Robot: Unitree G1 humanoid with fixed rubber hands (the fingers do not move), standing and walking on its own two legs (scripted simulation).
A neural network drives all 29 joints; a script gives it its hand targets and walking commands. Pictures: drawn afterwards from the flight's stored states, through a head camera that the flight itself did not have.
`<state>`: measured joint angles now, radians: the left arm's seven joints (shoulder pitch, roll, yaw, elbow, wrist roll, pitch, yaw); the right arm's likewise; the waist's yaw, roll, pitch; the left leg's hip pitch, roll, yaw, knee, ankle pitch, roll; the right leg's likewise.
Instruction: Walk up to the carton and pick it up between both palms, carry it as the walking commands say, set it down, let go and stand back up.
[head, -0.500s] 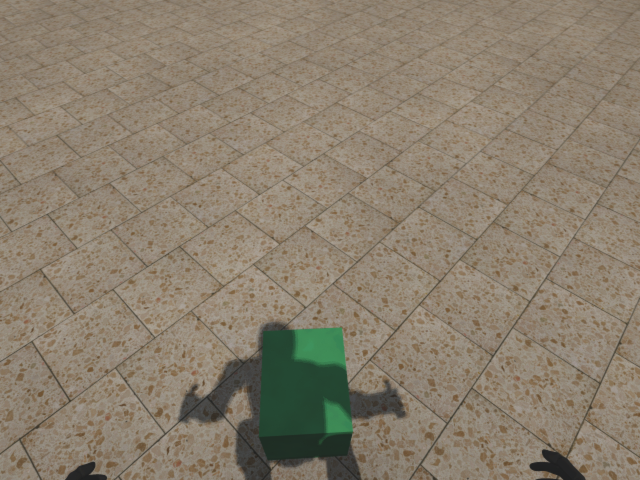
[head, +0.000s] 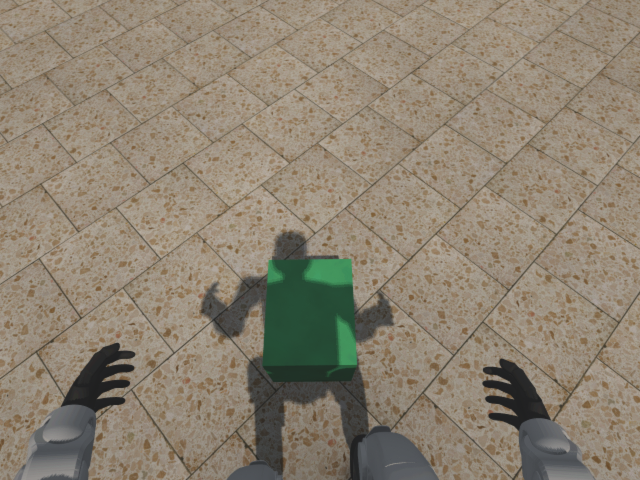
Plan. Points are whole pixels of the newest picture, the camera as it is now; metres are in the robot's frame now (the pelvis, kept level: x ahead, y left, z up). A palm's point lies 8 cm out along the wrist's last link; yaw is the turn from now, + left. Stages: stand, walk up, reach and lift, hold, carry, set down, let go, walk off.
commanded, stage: reach and lift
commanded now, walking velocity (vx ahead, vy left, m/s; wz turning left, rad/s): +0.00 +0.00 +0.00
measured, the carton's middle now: (311, 322) +0.49 +0.00 -0.63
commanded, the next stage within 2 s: none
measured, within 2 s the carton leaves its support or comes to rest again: neither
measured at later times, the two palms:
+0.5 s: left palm (148, 334) +0.34 +0.24 -0.13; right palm (469, 336) +0.30 -0.24 -0.14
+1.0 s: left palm (183, 272) +0.46 +0.21 -0.17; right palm (420, 268) +0.43 -0.20 -0.18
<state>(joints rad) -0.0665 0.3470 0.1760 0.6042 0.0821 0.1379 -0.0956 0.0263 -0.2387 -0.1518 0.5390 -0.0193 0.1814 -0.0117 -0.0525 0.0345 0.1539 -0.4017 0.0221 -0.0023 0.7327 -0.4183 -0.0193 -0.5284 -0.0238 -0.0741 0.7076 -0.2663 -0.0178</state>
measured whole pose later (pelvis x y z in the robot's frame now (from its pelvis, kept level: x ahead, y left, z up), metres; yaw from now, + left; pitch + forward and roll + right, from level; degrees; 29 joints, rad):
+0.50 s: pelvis -0.05 +0.02 -0.05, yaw -1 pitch +23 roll +1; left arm -0.64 0.33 0.18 0.81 -0.04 0.23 -0.03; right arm -0.58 -0.27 -0.16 0.72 0.06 0.26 -0.05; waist -0.04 0.02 0.05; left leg -1.01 0.00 0.03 1.03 -0.43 0.01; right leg -1.12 -0.05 -0.03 0.94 -0.23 0.00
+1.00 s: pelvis -0.05 +0.01 -0.08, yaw +1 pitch +41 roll +1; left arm -1.11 0.34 0.25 0.97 -0.04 0.12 -0.03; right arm -1.03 -0.22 -0.33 0.83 -0.04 0.16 -0.07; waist -0.03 0.02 -0.02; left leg -1.41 -0.01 0.00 1.10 -0.41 -0.01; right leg -1.50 -0.06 -0.06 0.99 -0.21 -0.02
